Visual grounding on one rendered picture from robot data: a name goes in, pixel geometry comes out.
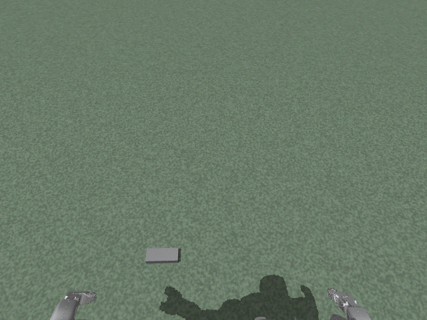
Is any right robot hand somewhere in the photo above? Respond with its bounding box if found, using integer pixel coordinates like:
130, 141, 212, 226
328, 288, 372, 320

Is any left robot hand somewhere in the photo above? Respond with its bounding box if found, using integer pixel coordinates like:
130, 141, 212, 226
50, 291, 97, 320

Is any small box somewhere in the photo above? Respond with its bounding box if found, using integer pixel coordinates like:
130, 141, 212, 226
145, 248, 179, 263

